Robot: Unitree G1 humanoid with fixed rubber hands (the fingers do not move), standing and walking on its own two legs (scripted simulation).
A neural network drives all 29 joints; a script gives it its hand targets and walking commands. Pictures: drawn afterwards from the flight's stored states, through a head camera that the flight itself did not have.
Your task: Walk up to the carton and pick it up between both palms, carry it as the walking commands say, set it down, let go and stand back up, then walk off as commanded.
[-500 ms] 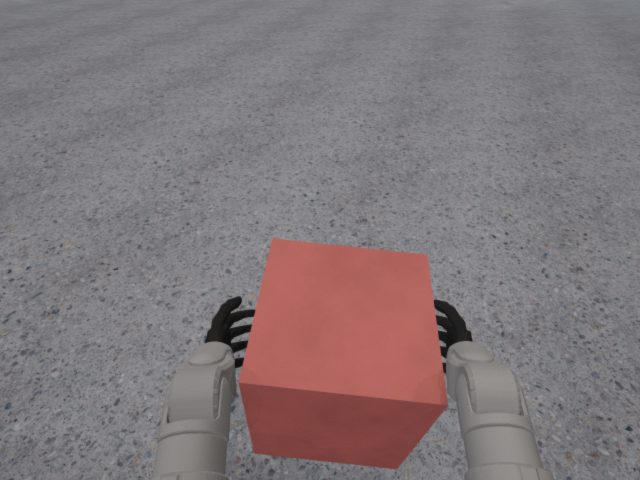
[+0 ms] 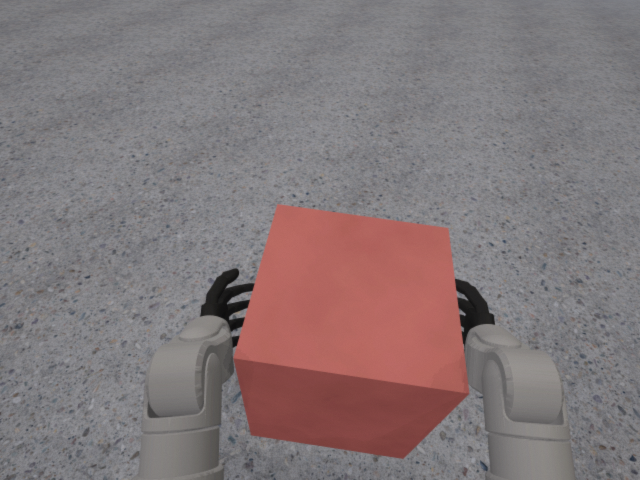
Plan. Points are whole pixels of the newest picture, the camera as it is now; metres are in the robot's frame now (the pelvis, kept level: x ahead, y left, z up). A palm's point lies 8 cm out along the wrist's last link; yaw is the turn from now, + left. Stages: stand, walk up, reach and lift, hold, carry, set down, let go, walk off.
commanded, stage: carry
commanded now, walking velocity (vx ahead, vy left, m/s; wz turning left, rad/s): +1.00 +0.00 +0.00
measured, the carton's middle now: (343, 338) +0.30 -0.01 +0.04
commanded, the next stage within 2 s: none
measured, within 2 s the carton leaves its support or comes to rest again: neither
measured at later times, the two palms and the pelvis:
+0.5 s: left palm (246, 186) +0.59 +0.16 +0.07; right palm (413, 181) +0.61 -0.14 +0.07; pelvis +0.34 -0.01 +0.00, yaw +2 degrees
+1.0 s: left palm (282, 77) +1.08 +0.13 +0.07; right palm (395, 87) +1.05 -0.17 +0.07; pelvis +0.81 +0.00 -0.02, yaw -2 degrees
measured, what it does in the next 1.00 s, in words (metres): walks ahead: left foot, then right foot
